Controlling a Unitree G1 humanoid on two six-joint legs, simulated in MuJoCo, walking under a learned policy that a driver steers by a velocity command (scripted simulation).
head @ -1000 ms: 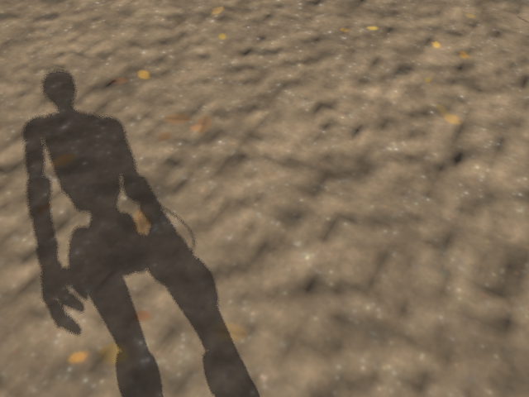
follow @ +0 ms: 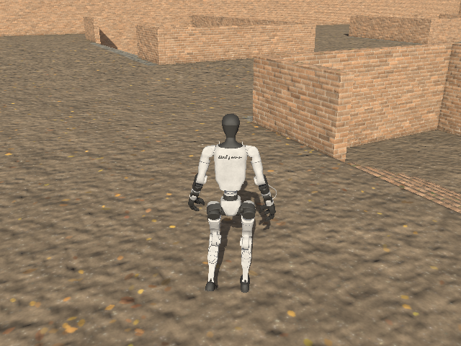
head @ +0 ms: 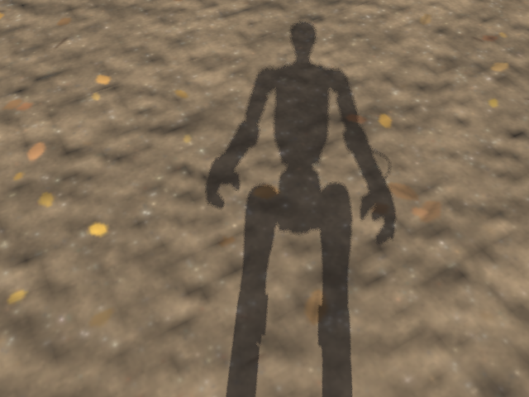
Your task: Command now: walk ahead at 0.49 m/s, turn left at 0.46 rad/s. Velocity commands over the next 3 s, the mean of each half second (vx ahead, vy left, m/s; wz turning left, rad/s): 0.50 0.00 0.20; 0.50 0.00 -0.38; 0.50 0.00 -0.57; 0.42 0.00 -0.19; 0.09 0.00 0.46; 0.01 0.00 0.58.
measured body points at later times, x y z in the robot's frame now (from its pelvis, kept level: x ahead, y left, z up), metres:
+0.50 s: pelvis +0.26 +0.08 +0.00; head +0.29 +0.10 +0.45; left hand +0.31 +0.36 -0.14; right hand +0.41 -0.17 -0.10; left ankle +0.30 +0.17 -0.74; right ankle +0.20 -0.08 -0.64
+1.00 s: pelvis +0.53 +0.03 -0.02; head +0.58 +0.02 +0.43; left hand +0.76 +0.25 -0.12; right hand +0.54 -0.25 -0.15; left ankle +0.36 +0.19 -0.64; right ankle +0.61 -0.05 -0.74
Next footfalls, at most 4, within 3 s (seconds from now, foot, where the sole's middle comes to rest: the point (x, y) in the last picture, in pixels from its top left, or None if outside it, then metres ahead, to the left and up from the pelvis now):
0.36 left None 0.34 0.17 -0.77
0.92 right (300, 326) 0.65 -0.06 -0.77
1.42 left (259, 227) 0.97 0.05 -0.77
1.90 right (375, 206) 1.05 -0.32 -0.77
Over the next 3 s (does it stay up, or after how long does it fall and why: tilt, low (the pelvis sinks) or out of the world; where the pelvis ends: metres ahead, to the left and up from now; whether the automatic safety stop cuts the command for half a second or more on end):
stays up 1.08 -0.19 0.00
